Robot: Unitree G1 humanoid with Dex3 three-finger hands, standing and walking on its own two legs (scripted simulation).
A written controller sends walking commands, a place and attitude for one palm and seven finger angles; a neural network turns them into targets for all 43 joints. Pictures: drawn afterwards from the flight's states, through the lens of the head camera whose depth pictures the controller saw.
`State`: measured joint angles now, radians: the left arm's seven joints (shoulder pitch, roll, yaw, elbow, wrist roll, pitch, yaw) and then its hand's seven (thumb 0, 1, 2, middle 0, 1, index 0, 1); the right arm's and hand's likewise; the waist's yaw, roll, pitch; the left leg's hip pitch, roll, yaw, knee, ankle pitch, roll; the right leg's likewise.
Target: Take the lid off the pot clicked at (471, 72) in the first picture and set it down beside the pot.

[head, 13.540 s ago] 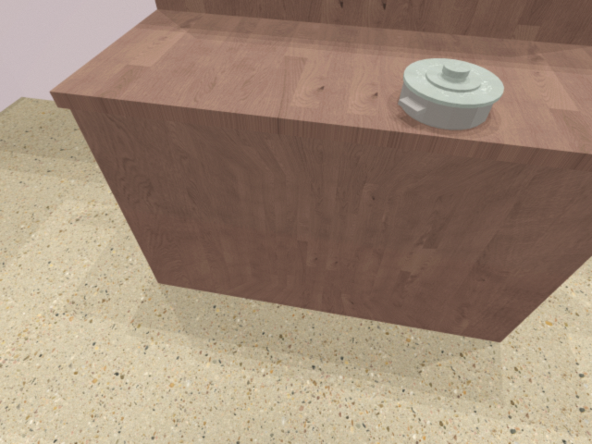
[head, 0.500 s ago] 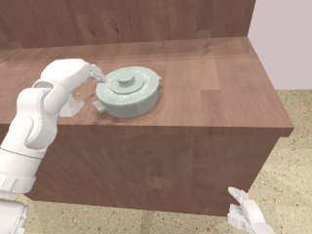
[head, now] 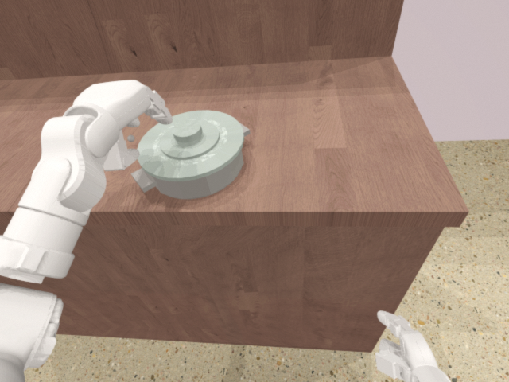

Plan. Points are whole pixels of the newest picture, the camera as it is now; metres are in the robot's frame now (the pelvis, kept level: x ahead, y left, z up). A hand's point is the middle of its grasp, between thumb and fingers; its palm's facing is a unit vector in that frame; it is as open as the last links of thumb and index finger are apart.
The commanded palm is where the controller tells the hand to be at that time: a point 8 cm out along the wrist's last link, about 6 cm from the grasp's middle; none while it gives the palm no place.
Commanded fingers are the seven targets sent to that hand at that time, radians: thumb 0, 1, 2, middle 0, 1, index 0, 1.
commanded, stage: move the open hand above the knob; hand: left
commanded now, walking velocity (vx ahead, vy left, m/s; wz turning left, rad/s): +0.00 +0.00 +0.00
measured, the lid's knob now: (187, 131) +0.49 +0.15 +0.16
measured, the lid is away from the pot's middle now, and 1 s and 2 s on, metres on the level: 0.00 0.00 0.00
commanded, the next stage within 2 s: lower the open fingers around the knob in 1.86 s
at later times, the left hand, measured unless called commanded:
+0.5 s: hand (163, 115) +0.44 +0.16 +0.22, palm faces -0.18 -0.02 -0.98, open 10.0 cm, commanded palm +0.42 +0.16 +0.29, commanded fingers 0.00 -0.40 1.70 -0.87 -0.08 -0.87 -0.08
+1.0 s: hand (177, 102) +0.47 +0.15 +0.23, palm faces -0.20 -0.05 -0.98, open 10.0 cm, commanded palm +0.44 +0.16 +0.29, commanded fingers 0.00 -0.40 1.70 -0.87 -0.08 -0.87 -0.08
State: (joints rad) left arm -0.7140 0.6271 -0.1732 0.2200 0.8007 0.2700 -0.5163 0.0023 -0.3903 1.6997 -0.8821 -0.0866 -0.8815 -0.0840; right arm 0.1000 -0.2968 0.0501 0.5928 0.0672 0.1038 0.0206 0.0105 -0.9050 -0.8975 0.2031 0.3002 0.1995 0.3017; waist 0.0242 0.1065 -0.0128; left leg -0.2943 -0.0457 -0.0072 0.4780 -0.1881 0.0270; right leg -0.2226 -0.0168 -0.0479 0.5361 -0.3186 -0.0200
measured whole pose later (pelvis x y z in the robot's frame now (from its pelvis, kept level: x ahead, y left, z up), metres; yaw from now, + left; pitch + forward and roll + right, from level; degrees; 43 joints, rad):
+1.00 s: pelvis +0.02 +0.01 +0.00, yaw -1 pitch +3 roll +1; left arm -1.05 0.49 -0.25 0.66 0.88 0.29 -0.49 0.00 -0.39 1.70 -0.88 -0.09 -0.88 -0.08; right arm 0.23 -0.30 0.02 0.64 0.07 0.09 0.02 0.01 -0.91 -0.90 0.20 0.30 0.20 0.30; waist -0.05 0.08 -0.04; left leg -0.29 -0.05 0.02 0.42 -0.18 0.04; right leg -0.22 -0.02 -0.02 0.47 -0.30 -0.01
